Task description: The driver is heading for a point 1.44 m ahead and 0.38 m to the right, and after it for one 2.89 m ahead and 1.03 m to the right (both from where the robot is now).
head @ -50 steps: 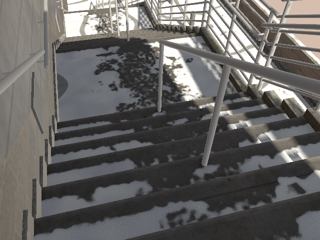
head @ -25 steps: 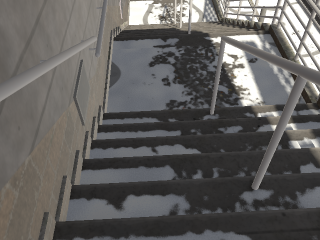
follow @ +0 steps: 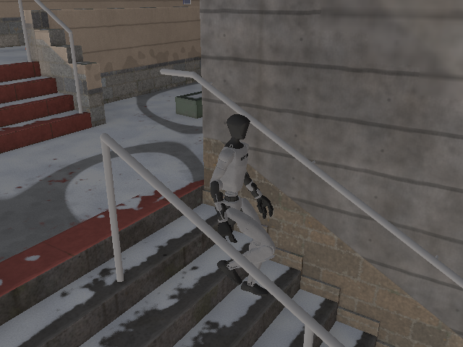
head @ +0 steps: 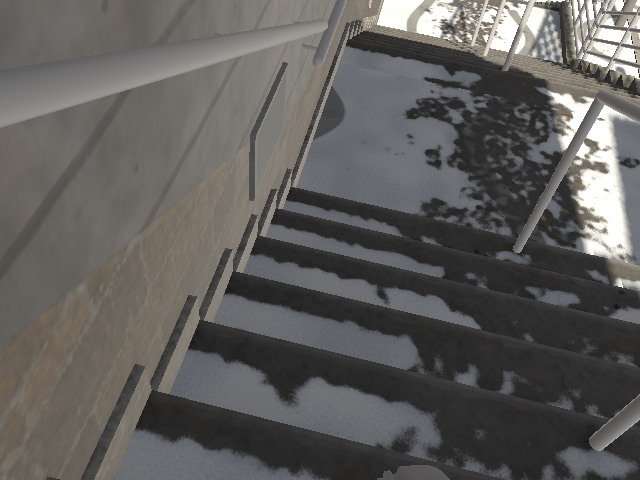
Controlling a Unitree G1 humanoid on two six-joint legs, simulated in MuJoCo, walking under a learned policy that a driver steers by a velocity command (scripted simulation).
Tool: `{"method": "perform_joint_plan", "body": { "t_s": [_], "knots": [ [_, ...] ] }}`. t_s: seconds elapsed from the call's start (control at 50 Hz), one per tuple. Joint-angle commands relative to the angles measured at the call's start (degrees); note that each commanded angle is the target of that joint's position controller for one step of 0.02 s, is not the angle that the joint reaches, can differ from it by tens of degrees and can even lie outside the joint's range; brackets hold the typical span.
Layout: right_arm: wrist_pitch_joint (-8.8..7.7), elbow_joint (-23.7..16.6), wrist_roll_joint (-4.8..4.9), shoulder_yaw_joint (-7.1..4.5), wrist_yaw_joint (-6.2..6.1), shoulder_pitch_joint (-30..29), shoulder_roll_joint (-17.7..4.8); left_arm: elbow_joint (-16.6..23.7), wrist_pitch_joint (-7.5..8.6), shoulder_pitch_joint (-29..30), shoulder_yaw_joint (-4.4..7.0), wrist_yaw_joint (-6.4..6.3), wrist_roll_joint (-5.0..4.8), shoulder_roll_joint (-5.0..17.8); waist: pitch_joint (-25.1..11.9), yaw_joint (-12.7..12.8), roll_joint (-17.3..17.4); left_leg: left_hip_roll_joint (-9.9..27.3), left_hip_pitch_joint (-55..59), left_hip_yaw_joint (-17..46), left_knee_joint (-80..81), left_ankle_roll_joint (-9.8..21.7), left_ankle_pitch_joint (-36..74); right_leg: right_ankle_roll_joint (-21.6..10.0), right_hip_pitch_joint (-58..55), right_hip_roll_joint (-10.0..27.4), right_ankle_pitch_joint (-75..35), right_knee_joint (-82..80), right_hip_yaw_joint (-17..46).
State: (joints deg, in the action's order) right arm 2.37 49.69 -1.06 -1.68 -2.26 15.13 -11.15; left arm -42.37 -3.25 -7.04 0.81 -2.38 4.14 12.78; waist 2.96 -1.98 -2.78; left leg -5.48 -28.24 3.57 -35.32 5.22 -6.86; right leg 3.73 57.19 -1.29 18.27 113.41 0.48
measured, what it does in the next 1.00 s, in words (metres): steps to the right, turning right: right foot 0.16 m higher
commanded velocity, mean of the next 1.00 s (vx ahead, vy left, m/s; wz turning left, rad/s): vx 0.19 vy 0.00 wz -0.30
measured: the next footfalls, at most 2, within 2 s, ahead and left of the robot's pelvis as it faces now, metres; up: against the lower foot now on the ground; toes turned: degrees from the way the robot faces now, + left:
right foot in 0.54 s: -0.11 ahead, -0.20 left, +0.16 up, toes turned -7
left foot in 1.04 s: +0.14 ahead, -0.14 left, +0.00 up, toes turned -26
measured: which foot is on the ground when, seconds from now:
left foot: down 0.00-0.54, up 0.56-1.00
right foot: up 0.00-0.52, down 0.54-1.00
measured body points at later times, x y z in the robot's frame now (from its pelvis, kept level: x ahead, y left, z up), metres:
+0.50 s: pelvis -0.03 -0.09 +0.01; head -0.06 -0.08 +0.46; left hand +0.25 +0.11 -0.02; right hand +0.02 -0.38 -0.09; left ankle +0.12 +0.06 -0.72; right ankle -0.11 -0.20 -0.46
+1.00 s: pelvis +0.05 -0.19 +0.11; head +0.06 -0.21 +0.55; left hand +0.13 +0.12 +0.00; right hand +0.15 -0.46 -0.01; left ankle +0.14 -0.14 -0.64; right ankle -0.15 -0.20 -0.55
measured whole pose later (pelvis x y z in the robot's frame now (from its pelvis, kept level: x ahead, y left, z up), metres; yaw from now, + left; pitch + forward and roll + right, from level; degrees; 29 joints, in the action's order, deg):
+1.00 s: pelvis +0.05 -0.19 +0.11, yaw -25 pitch +3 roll -1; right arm -1.0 42.0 -1.8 -0.2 -0.1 5.6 -12.9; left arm -48.1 -0.7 -27.9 3.2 -3.0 2.8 18.6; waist -1.9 6.8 4.3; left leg -2.6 -16.9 0.8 -16.5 1.9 19.8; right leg -8.8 10.3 -14.7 43.3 55.7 11.8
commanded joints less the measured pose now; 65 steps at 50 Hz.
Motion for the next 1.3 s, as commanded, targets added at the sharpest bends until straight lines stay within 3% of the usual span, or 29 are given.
{"method": "perform_joint_plan", "body": {
  "t_s": [0.02, 0.14, 0.28, 0.4, 0.46, 0.48, 0.52, 0.54, 0.56, 0.58, 0.6, 0.62, 0.66, 0.7, 0.76, 0.86, 0.96, 1.0, 1.02, 1.04, 1.06, 1.08, 1.1, 1.12, 1.14, 1.16, 1.22, 1.26, 1.3],
  "knots": [
    [-2.34, -4.6, 1.1, 0.18, -1.5, -1.2, -7.0, 5.8, -1.12, -0.4, -0.99, 0.78, -0.24, -1.0, -7.4, 2.1, 6.1, 13.8, 5.3, 21.8, 12.0, 5.7, -17.4, 4.1, 9.3, -1.6, -9.1, 3.9, 1.5],
    [-3.27, -4.4, 0.76, 1.74, -2.35, 5.8, -6.8, 9.6, -2.81, 5.4, -0.43, 1.56, -1.21, 0.3, -4.2, -2.9, 10.4, 15.7, 12.7, 22.1, 16.2, 4.4, -22.9, 6.5, 13.7, -6.9, -3.3, 8.4, 5.2],
    [-3.65, -10.1, 0.47, 0.09, -3.69, 4.6, -10.0, 16.1, -2.87, 8.0, 1.09, 1.85, -1.67, 3.9, -6.3, -2.4, 6.6, 18.7, 16.2, 18.2, 15.2, 10.1, -10.3, 5.6, 8.6, -10.8, 1.0, 18.0, 4.5],
    [-3.95, -11.2, -0.79, -1.82, -4.2, 6.1, -12.1, 21.1, -4.26, 10.9, 0.63, 1.83, -2.29, 5.2, -10.8, -3.5, 8.8, 21.8, 23.5, 14.8, 15.8, 10.2, -0.2, 2.8, 2.8, -5.0, 8.9, 15.4, 7.3],
    [-4.55, -13.2, -1.85, -2.66, -2.42, 0.7, -16.2, 21.4, -3.75, 4.9, -0.07, 2.98, -4.09, 4.9, -13.1, -0.1, 11.0, 22.3, 16.5, 9.3, 21.4, 9.3, -5.5, -1.6, -11.3, -1.9, 17.4, 2.6, -0.6],
    [-4.85, -14.0, -0.73, -2.91, -1.96, -2.0, -18.3, 20.7, -3.43, 1.3, -0.76, 3.34, -4.88, 3.6, -13.3, 2.4, 14.7, 23.1, 8.7, 5.1, 24.7, 6.3, -1.7, -6.1, -23.7, -0.9, 31.2, -2.7, 0.3],
    [-4.8, -16.1, 3.08, -4.16, -1.25, -8.7, -20.0, 16.1, -3.89, -15.3, -0.5, 3.86, -3.67, 7.5, -12.5, 9.2, 17.3, 20.4, -9.9, -3.5, 26.8, 0.2, -13.1, -11.3, -53.5, -2.4, 39.7, -27.8, -1.6],
    [-4.09, -14.3, 3.13, -4.82, -1.36, -10.8, -18.7, 11.1, -4.08, -27.5, 0.63, 4.0, -2.86, 10.4, -5.6, 15.0, 9.8, 17.0, -17.8, -5.7, 9.7, -1.4, -23.4, -12.7, -59.3, -4.6, 43.9, -43.6, 1.6],
    [-2.39, -14.9, 0.84, -4.12, -1.6, -16.2, -14.3, 5.0, -3.22, -38.2, -0.53, 4.76, -4.42, 7.0, 7.8, 23.2, -8.4, 12.5, -40.3, -4.8, -20.4, -1.5, -42.5, -14.0, -57.2, -4.9, 43.8, -59.5, 14.2],
    [-3.47, -26.4, -1.93, -2.21, 0.59, -29.8, -8.5, 4.4, -0.31, -39.2, 1.49, 2.62, -8.89, 17.5, 25.0, 23.6, -31.7, -2.7, -73.4, 5.8, -32.9, -3.2, -50.3, -15.2, -48.8, 7.0, 30.8, -85.7, 64.2],
    [-6.92, -25.0, -2.77, -1.01, 0.64, -25.4, -4.5, 4.1, 2.97, -35.9, 1.63, -0.18, -9.46, 18.1, 25.3, 16.8, -21.6, -3.0, -71.2, 20.8, -34.4, -3.4, -34.1, -13.8, -43.7, 13.8, 23.3, -99.1, 78.9],
    [-7.58, -20.1, -2.8, -1.02, 1.48, -15.6, -4.1, 6.0, 3.19, -22.6, 1.67, -1.7, -5.29, 17.1, 18.8, 5.9, -15.5, -2.7, -57.2, 21.3, -33.5, -4.3, -22.6, -12.9, -35.3, 12.5, 23.7, -96.4, 72.9],
    [-4.91, -13.1, -2.2, -2.55, 1.78, -8.0, -9.0, 6.4, 2.06, -5.3, 1.79, -0.18, -0.08, 13.1, 8.7, -4.7, -4.6, -2.1, -26.9, 7.5, -36.1, -6.3, -4.1, -9.6, -15.4, 4.2, 21.9, -83.5, 45.7],
    [-1.78, -10.1, -1.44, -3.46, 2.16, -3.3, -10.7, 4.0, 1.68, -4.9, 1.74, 1.16, -2.61, 10.2, 1.8, -7.2, -2.3, -0.3, -10.3, 2.2, -43.5, -9.7, 9.8, -11.6, -10.0, 2.7, 22.0, -80.0, 33.1],
    [-0.7, -10.3, -1.29, -1.21, 3.79, -8.9, -7.4, -0.9, 1.82, -14.1, 1.64, 0.54, -4.89, 8.6, 1.4, -2.9, -0.1, 1.4, -7.3, -1.1, -34.2, -7.4, 19.3, -14.6, -19.1, 0.9, 18.3, -78.2, 25.5],
    [-2.13, -14.5, -2.96, 1.0, 5.09, -23.2, -4.3, -4.6, 2.33, -25.3, 3.11, -0.15, -2.29, 8.9, -1.2, 8.5, -3.3, -0.9, -10.0, -3.0, -5.6, -3.4, 16.2, -16.3, -46.9, -1.0, 2.1, -77.5, 23.9],
    [-3.84, -11.1, -0.89, 1.64, 1.92, -14.5, -2.0, -6.4, 2.49, -26.9, 2.38, -0.75, -1.0, 5.9, -3.0, 12.0, -0.7, 4.3, 4.7, -0.9, 22.1, -3.2, 27.2, -13.9, -55.0, -4.7, -7.7, -62.4, 18.1],
    [-4.81, -6.0, 0.17, 1.14, 0.76, -5.1, -2.2, -7.6, 2.46, -26.2, 2.03, -0.84, -1.41, 6.7, -1.4, 10.2, 2.4, 6.0, 15.8, -3.6, 29.9, -2.6, 32.0, -13.9, -48.0, -4.7, -16.6, -50.1, 15.6],
    [-4.61, -2.9, -0.88, 0.66, 0.57, 2.1, -2.5, -7.6, 2.35, -25.2, 1.7, -0.34, -2.01, 7.1, -1.7, 8.0, 4.7, 7.6, 28.3, -4.4, 31.2, -1.5, 32.3, -12.8, -37.5, -4.2, -17.4, -41.4, 13.0],
    [-4.12, -0.5, 0.36, -0.83, 0.73, 11.9, -5.4, -6.2, 2.97, -20.1, 2.57, 0.99, -1.61, 8.2, -6.0, 0.8, 11.1, 11.8, 44.8, 2.5, 24.7, 1.8, 33.1, -11.2, -22.1, -7.0, 1.6, -22.1, 7.5],
    [-4.46, -0.2, 0.86, -0.89, 2.23, 20.9, -7.4, -4.4, 3.62, -20.1, 2.58, 1.14, -2.88, 7.1, -13.2, -1.3, 14.7, 20.9, 64.9, 10.6, 0.8, 7.6, 55.1, -9.0, -1.6, -7.3, 32.4, -3.1, 2.5],
    [-4.79, -1.0, 1.07, -1.28, 3.36, 21.7, -9.0, -3.5, 4.53, -22.0, 1.82, 0.78, -2.94, 8.1, -15.9, -0.2, 12.5, 25.8, 71.1, 15.1, -3.7, 12.9, 48.8, -7.6, 11.5, -2.4, 29.7, 0.2, 3.4],
    [-4.3, -0.6, 1.79, -1.47, 3.67, 22.2, -8.4, -3.5, 4.68, -19.2, 1.34, 1.05, -0.29, 8.2, -12.8, -1.1, 7.5, 25.0, 64.5, 15.7, -0.4, 15.5, 35.1, -6.8, 16.8, 0.1, 24.9, -0.4, 2.6],
    [-5.82, -2.8, 1.11, -3.58, 1.52, 15.8, -14.0, 1.6, 6.14, -10.1, 2.13, 0.67, -0.26, 11.8, -11.0, -2.1, 14.4, 32.3, 56.2, 31.4, 7.1, 21.1, 4.7, -4.6, 19.6, 3.8, 17.7, -14.4, 12.8],
    [-5.34, -2.0, 0.77, -2.27, 1.41, 10.6, -9.8, -0.5, 6.01, -6.7, 3.13, 0.94, 0.77, 14.6, -3.8, 1.7, 0.9, 26.6, 40.8, 29.6, 13.0, 19.0, -10.1, -3.9, 16.0, 6.6, 7.8, -27.5, 9.4],
    [-5.83, -3.3, 1.17, -0.9, 0.9, 6.2, -7.7, 1.7, 5.86, 0.5, 2.67, 1.99, -0.18, 12.9, 5.6, 3.5, 1.2, 20.7, 17.6, 25.9, 17.7, 17.2, -5.1, -0.9, 1.7, 7.5, -4.4, -51.5, 8.2],
    [-6.11, -0.6, 0.48, -1.72, 1.78, 10.9, -10.8, -5.9, 3.65, -11.3, 1.52, 3.76, -0.78, 4.9, -1.5, 5.9, 7.9, 12.8, 1.0, 16.5, 11.8, 13.2, 17.8, -2.9, -27.8, 3.2, -23.0, -49.9, 0.5],
    [-6.7, -0.4, 1.81, -1.72, 2.25, 12.3, -8.4, -2.8, 4.89, -2.2, 2.38, 4.13, -1.93, 6.7, 1.8, 3.0, 8.6, 9.7, 5.7, 18.0, 7.6, 12.2, 6.9, -5.3, -19.5, 6.0, -36.5, -58.3, 5.2],
    [-7.81, -0.4, 1.63, -1.11, 1.2, 13.5, -6.0, -0.2, 6.53, 6.2, 2.23, 3.63, -0.6, 7.4, 3.8, 0.0, 5.4, 6.7, 8.0, 19.3, 2.7, 9.6, -8.1, -5.2, -17.1, 4.8, -44.8, -73.1, 4.8]
  ]
}}
Velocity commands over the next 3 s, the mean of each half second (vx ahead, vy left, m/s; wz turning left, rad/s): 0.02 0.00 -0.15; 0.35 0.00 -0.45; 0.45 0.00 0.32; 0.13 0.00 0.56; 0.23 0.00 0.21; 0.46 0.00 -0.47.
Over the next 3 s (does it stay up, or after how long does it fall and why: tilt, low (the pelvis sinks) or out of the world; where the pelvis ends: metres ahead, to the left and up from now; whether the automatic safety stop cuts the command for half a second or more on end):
stays up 0.69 -0.41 -0.30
